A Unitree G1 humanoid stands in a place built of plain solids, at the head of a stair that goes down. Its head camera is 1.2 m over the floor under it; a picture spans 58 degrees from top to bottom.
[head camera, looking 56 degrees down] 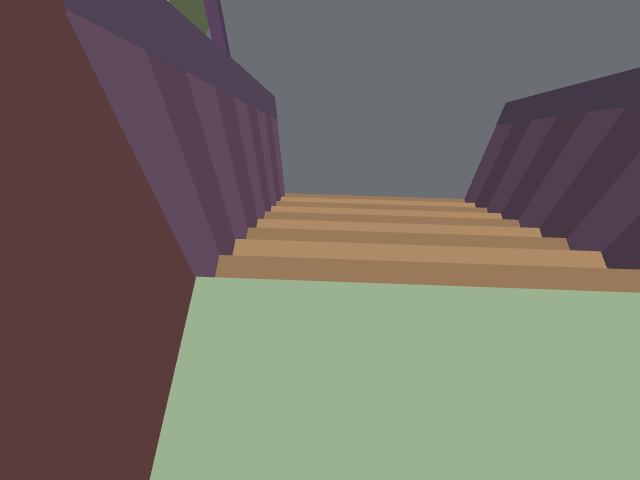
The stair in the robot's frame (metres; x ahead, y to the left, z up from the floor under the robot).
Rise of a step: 0.20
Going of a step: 0.21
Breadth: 1.60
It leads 2 degrees to the right of straight ahead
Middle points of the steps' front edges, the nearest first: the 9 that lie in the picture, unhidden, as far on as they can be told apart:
0.64 -0.41 0.00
0.84 -0.42 -0.20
1.05 -0.43 -0.40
1.26 -0.43 -0.59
1.46 -0.44 -0.79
1.67 -0.45 -0.99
1.87 -0.46 -1.19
2.08 -0.47 -1.39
2.29 -0.48 -1.59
